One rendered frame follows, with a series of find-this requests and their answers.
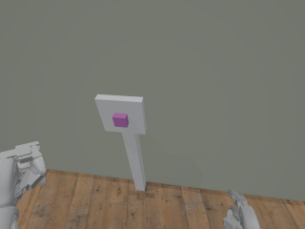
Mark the robot left hand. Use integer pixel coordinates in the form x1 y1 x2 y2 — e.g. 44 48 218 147
0 141 47 207

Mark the panel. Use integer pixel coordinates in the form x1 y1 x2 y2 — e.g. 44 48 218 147
94 94 147 192

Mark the robot right hand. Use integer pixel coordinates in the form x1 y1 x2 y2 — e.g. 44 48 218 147
223 189 261 229

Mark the button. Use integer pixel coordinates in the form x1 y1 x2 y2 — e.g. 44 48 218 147
112 113 129 128

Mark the left robot forearm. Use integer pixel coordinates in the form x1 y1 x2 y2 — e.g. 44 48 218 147
0 205 20 229

